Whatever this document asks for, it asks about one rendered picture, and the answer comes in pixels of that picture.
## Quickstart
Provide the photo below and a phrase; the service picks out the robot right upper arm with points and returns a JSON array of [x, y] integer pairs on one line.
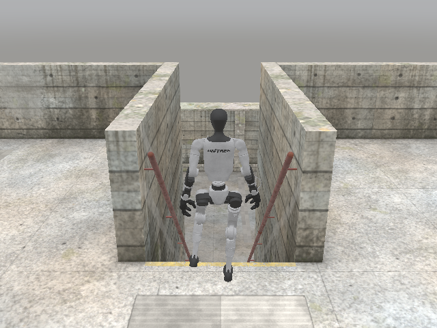
[[243, 156]]

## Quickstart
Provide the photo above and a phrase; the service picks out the left robot hand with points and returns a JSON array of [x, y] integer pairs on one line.
[[184, 207]]

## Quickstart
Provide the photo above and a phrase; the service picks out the robot left forearm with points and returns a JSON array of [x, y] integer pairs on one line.
[[188, 185]]

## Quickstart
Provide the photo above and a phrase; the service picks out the robot left foot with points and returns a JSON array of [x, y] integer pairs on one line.
[[193, 261]]

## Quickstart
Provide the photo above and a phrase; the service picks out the robot right forearm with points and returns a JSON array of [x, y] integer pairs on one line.
[[250, 180]]

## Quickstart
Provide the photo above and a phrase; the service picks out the right robot hand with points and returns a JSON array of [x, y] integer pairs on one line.
[[256, 199]]

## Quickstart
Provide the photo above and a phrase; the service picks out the robot left upper arm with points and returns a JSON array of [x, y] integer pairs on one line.
[[194, 157]]

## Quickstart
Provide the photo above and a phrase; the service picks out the robot head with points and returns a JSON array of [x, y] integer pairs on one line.
[[218, 119]]

